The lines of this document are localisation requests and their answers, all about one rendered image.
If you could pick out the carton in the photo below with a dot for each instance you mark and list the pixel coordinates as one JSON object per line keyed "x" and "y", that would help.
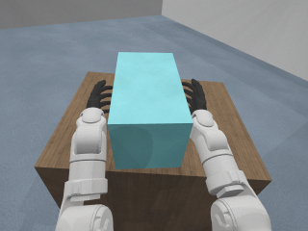
{"x": 149, "y": 121}

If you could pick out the pedestal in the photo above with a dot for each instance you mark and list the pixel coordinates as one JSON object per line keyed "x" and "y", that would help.
{"x": 157, "y": 198}

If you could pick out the robot right hand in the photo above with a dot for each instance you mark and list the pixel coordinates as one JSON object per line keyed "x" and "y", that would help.
{"x": 197, "y": 100}

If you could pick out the robot left hand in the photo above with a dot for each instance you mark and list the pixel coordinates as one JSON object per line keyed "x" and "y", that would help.
{"x": 96, "y": 96}

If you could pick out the robot left upper arm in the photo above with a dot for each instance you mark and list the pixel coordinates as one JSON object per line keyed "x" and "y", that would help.
{"x": 96, "y": 217}

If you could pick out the robot right forearm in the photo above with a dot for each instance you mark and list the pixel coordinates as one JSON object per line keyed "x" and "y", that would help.
{"x": 224, "y": 179}

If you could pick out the robot right upper arm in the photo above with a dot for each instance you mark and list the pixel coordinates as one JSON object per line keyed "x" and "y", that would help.
{"x": 239, "y": 213}

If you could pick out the robot left forearm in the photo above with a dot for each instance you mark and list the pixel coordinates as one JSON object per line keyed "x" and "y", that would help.
{"x": 88, "y": 154}

